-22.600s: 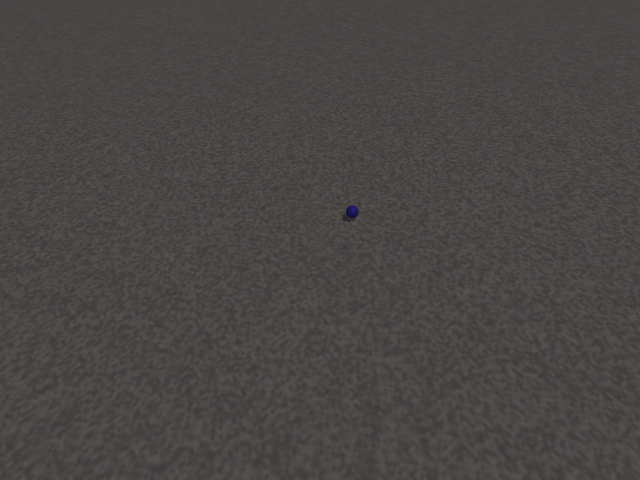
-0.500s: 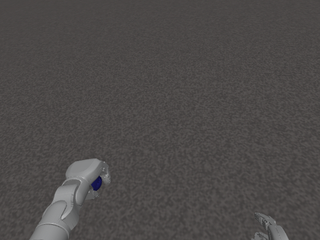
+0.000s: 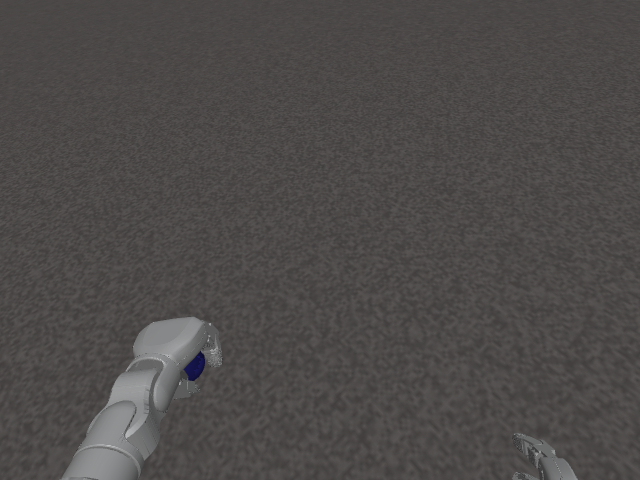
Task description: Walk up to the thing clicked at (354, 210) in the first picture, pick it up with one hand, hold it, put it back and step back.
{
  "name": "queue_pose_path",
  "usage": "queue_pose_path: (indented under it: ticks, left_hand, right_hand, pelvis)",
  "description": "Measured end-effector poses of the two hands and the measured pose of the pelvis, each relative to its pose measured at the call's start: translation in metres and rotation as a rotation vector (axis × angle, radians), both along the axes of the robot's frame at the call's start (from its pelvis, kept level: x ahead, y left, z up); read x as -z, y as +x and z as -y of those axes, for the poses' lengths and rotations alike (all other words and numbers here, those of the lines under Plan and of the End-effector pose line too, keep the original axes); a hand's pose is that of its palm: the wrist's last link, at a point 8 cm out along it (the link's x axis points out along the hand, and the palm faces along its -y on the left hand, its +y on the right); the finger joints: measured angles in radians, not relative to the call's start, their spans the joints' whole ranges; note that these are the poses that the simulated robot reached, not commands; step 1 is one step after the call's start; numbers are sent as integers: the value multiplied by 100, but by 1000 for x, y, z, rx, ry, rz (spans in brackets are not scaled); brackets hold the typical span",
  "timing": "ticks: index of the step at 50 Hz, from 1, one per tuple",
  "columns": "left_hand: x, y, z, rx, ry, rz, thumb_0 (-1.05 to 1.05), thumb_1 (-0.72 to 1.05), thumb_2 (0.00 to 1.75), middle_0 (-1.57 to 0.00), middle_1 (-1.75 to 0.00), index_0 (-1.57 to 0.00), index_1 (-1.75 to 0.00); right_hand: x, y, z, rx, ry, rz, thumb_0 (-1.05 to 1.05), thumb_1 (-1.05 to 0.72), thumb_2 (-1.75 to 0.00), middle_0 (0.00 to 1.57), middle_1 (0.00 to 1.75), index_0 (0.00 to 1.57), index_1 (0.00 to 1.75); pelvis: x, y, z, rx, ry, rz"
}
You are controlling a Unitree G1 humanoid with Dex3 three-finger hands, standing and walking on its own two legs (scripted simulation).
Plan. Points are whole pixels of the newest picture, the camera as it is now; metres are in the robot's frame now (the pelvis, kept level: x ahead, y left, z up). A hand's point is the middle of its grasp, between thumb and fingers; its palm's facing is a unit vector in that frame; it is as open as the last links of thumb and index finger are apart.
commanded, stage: crouch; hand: left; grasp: from above
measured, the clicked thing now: (184, 363) +0.32 +0.23 -0.05
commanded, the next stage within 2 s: none
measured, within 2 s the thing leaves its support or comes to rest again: neither
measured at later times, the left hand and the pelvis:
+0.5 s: hand (198, 398) +0.31 +0.25 -0.17, palm faces -0.42 +0.03 -0.90, open 6.5 cm; pelvis -0.02 +0.00 -0.07, yaw +2 degrees
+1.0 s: hand (231, 418) +0.35 +0.26 -0.41, palm faces -0.47 +0.00 -0.88, open 6.4 cm; pelvis -0.07 +0.01 -0.27, yaw +0 degrees
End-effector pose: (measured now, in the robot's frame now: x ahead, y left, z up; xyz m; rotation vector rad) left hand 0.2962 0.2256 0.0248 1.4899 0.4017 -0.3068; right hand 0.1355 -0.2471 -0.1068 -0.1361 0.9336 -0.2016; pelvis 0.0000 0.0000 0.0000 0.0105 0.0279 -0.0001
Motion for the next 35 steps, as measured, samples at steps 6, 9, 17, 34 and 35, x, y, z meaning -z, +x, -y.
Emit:
queue_pose_path:
  ticks: [6,9,17,34,35]
  left_hand:
    - [-1,4,-1,-8,1,11,1,35,40,-66,-64,-93,-65]
    - [8,1,-1,-9,-2,-8,1,36,40,-65,-64,-93,-66]
    - [61,-6,-6,21,11,-44,1,35,42,-66,-64,-94,-66]
    - [227,46,-23,19,101,25,0,35,40,-67,-64,-93,-65]
    - [237,49,-23,18,100,28,0,35,40,-67,-63,-93,-64]
  right_hand:
    - [0,1,1,9,4,0,1,-91,-90,20,30,20,30]
    - [-1,2,2,11,3,-1,1,-91,-90,20,30,20,30]
    - [13,-6,10,-24,-48,-64,1,-91,-90,20,30,20,30]
    - [148,-107,28,26,-153,-324,1,-91,-90,20,30,20,30]
    - [158,-115,27,34,-153,-341,1,-91,-90,20,30,20,30]
  pelvis:
    - [0,3,1,2,0,-2]
    - [0,3,1,0,0,-8]
    - [17,-6,4,-18,-4,-97]
    - [147,-45,-9,-26,-47,-430]
    - [156,-46,-10,-25,-49,-445]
